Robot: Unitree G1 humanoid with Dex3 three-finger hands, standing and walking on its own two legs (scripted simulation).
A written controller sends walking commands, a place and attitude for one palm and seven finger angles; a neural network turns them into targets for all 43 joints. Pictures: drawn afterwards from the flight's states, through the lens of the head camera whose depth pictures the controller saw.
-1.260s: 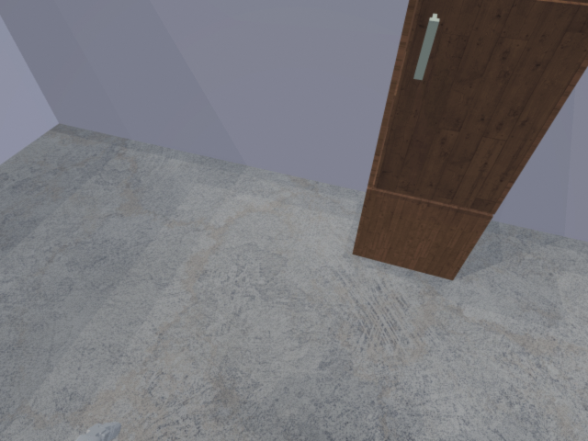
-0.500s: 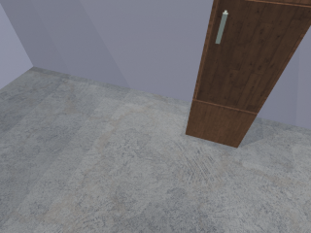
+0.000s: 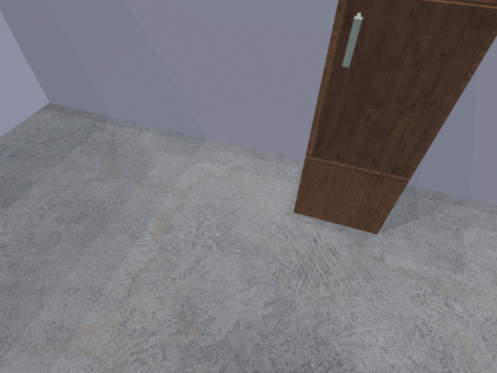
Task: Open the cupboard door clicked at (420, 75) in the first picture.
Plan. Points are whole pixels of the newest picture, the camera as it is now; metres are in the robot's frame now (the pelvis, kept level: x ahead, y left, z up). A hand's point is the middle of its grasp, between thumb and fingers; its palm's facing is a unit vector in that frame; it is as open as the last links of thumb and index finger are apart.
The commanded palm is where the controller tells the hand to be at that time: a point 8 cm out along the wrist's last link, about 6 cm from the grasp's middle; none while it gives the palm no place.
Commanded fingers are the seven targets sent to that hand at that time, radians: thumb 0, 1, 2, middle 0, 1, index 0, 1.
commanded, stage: look at it before walking up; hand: left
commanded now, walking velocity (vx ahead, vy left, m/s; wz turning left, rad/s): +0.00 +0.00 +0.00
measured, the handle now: (352, 40) +0.96 -0.24 +0.13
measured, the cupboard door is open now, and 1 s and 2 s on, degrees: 0 0 0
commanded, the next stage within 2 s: walk to a spot facing it in 0.28 s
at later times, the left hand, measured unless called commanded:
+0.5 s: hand out of the picture +0.08 +0.25 -0.16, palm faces -0.02 -0.94 -0.33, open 7.4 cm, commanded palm none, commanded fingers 0.00 0.90 0.90 -0.20 -0.30 -0.20 -0.30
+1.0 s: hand out of the picture +0.05 +0.15 -0.17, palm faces -0.21 -0.95 -0.25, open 7.4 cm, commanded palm none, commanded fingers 0.00 0.90 0.90 -0.20 -0.30 -0.20 -0.30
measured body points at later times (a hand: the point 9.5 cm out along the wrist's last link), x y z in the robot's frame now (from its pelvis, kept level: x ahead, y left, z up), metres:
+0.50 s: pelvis +0.01 +0.00 +0.00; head +0.02 +0.00 +0.45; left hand +0.09 +0.29 -0.13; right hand +0.09 -0.29 -0.13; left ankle +0.00 +0.12 -0.75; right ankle +0.01 -0.12 -0.75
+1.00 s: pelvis -0.02 -0.03 -0.01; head +0.02 -0.06 +0.44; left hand +0.06 +0.20 -0.15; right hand -0.01 -0.30 -0.16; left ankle -0.01 +0.13 -0.66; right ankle -0.01 -0.11 -0.75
